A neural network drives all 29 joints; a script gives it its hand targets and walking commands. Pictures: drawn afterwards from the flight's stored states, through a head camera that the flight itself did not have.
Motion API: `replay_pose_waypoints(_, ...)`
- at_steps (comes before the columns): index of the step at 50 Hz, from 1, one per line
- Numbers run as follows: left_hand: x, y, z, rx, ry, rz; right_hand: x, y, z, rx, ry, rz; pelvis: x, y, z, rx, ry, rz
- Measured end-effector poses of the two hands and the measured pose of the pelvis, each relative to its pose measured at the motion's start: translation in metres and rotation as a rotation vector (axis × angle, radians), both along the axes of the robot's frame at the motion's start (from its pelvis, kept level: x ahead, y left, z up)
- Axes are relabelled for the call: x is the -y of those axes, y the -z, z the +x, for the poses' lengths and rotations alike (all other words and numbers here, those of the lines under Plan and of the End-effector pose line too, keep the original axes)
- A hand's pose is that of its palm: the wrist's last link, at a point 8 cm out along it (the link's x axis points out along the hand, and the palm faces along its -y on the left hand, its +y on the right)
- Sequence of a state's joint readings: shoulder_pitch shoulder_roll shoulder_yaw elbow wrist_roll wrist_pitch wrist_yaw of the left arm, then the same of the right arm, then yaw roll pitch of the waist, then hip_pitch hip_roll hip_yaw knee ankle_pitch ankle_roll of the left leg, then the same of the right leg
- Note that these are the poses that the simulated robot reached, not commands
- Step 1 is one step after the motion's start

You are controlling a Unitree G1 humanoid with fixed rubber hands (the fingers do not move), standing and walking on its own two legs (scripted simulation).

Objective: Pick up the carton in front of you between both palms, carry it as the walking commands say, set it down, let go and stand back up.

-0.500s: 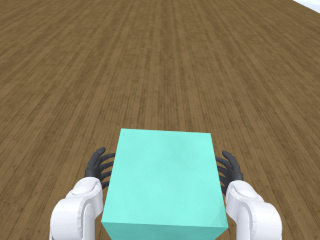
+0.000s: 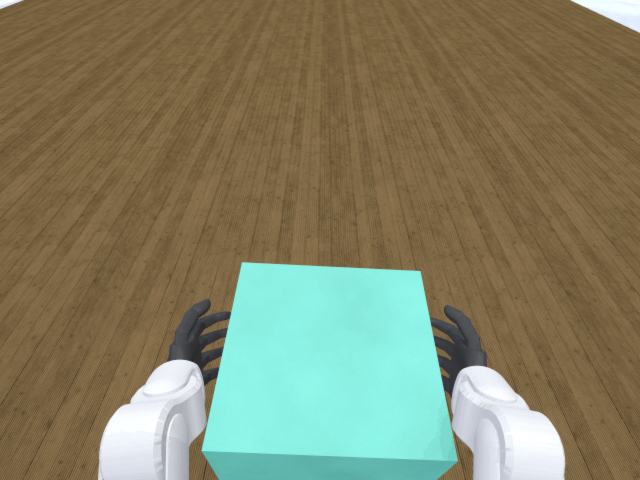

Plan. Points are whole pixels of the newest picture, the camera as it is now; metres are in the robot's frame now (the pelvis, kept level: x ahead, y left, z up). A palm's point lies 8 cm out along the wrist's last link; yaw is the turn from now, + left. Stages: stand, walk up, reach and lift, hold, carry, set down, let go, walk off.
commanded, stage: carry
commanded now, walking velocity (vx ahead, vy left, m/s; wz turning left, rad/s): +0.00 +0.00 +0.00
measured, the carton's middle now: (324, 394) +0.23 +0.00 +0.02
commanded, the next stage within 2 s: hold in 1.20 s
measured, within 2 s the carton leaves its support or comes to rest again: neither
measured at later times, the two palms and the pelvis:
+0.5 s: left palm (200, 386) +0.22 +0.15 +0.05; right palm (457, 392) +0.22 -0.15 +0.04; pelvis -0.03 +0.00 +0.00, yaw +0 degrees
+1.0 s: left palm (212, 368) +0.25 +0.14 +0.04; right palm (455, 374) +0.25 -0.16 +0.04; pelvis -0.03 -0.01 +0.00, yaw +0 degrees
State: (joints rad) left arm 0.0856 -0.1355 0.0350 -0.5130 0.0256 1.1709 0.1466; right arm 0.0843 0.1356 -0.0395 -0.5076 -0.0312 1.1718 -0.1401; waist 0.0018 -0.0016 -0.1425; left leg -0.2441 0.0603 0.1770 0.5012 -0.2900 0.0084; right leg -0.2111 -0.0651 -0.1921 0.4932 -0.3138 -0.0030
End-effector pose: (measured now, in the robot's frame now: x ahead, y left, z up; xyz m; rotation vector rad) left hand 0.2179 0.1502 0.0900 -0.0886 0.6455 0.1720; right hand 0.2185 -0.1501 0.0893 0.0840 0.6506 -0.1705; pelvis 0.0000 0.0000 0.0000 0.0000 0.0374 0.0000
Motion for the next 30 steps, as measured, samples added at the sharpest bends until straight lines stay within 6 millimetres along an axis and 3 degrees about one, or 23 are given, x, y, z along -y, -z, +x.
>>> replay_pose_waypoints(12,0.001,0.019,-0.008,-0.061,0.022,0.037,0.001,0.019,-0.006,-0.062,-0.028,-0.033,0.001,-0.002,-0.019,0.007,0.000,0.000)
replay_pose_waypoints(30,0.006,0.057,0.012,-0.069,0.081,0.103,0.005,0.058,0.011,-0.073,-0.070,-0.098,0.005,-0.001,-0.035,0.005,0.001,0.001)
